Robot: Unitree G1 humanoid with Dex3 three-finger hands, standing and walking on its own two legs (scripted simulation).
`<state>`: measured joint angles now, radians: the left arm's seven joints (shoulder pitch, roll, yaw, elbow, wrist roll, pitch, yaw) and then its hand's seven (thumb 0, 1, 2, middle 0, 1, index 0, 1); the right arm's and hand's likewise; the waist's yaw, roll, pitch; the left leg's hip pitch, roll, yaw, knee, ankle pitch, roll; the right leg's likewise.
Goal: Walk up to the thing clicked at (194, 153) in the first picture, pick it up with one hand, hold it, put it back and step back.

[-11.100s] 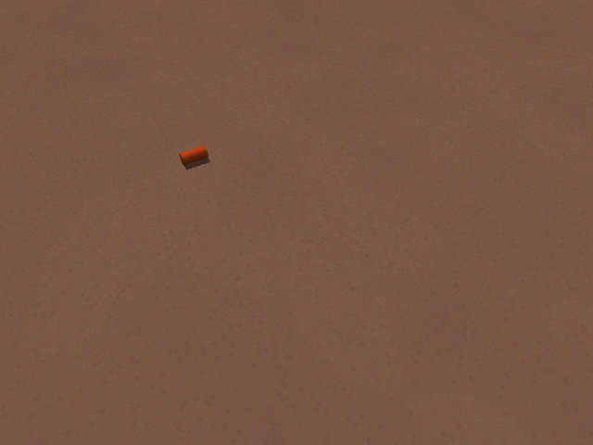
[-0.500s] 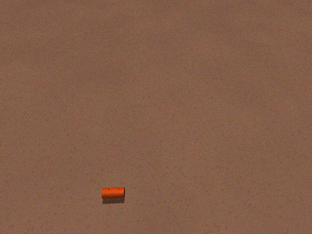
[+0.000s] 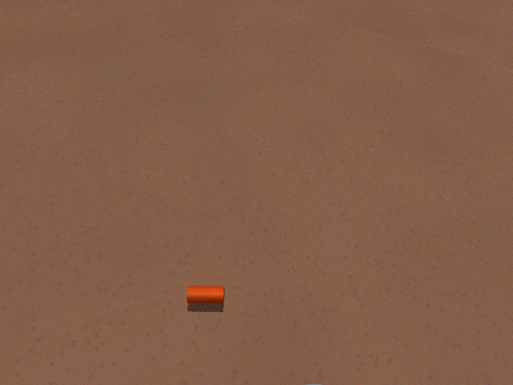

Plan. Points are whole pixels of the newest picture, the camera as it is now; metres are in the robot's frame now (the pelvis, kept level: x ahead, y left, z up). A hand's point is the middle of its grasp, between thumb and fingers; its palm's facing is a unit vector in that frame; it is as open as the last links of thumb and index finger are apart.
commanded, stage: walk up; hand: left
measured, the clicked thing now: (206, 294) +0.51 +0.15 -0.73
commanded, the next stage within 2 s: stand in 1.24 s
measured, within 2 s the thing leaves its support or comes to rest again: neither
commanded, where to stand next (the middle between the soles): +0.06 -0.03 m, yaw -1 degrees
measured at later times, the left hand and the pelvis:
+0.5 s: hand out of the picture +0.12 +0.24 -0.14, palm faces -0.04 -0.95 -0.30, open 7.4 cm; pelvis +0.01 +0.00 +0.01, yaw -2 degrees
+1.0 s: hand out of the picture +0.10 +0.24 -0.14, palm faces -0.05 -0.95 -0.32, open 7.4 cm; pelvis +0.01 -0.01 +0.02, yaw -3 degrees
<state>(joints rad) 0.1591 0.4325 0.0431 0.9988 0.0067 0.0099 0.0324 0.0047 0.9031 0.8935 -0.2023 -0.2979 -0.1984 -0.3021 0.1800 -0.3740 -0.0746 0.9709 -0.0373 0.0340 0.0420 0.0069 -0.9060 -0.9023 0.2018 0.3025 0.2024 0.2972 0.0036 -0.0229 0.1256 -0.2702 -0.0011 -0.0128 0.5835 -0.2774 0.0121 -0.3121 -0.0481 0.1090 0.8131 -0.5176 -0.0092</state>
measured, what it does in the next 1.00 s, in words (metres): steps on the spot: right foot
